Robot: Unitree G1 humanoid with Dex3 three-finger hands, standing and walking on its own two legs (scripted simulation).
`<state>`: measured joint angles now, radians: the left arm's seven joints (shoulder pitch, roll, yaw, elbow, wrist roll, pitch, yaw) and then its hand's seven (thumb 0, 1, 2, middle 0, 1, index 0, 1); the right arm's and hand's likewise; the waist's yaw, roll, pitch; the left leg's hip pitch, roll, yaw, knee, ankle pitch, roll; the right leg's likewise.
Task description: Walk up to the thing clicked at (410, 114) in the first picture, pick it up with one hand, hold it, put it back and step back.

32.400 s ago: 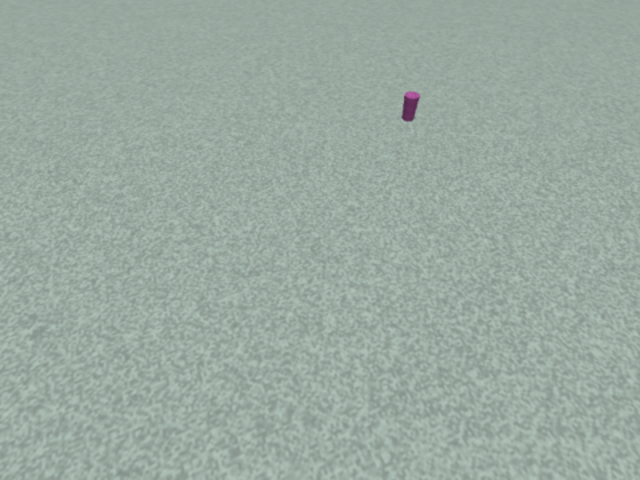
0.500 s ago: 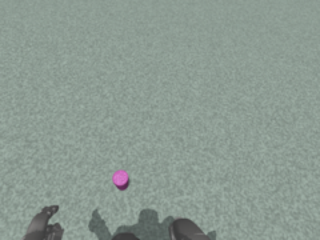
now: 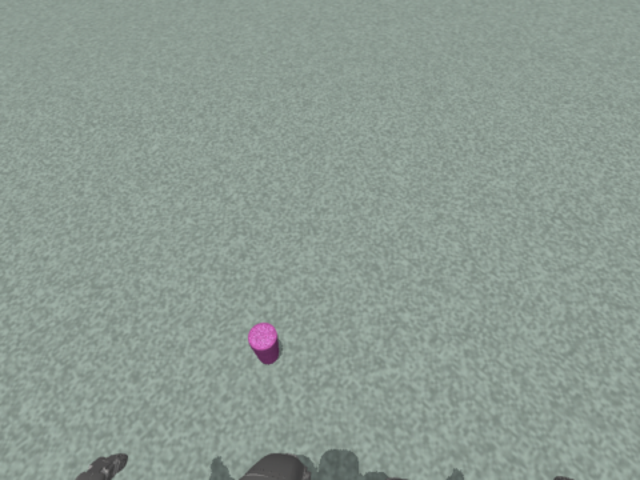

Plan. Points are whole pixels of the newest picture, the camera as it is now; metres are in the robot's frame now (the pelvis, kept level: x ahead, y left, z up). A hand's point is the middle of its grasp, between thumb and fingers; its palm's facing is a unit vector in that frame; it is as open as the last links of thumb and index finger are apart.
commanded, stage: step back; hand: left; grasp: from the side
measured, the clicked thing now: (265, 345) +0.54 +0.22 -0.69
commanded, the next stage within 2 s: none
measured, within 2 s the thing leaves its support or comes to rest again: neither
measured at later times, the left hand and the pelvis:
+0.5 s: hand out of the picture -0.07 +0.25 -0.16, palm faces -0.03 -0.92 -0.40, open 7.4 cm; pelvis -0.17 -0.02 -0.02, yaw -3 degrees
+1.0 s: hand out of the picture -0.22 +0.23 -0.15, palm faces +0.06 -0.93 -0.36, open 7.4 cm; pelvis -0.34 -0.04 +0.00, yaw +3 degrees
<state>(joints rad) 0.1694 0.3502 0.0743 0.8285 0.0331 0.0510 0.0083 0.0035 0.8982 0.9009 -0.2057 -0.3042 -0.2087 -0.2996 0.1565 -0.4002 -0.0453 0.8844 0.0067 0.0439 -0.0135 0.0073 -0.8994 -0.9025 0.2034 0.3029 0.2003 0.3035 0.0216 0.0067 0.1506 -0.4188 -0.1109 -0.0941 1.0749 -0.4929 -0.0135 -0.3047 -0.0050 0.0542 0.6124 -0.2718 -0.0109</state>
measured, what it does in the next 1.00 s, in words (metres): walks backwards: left foot, then right foot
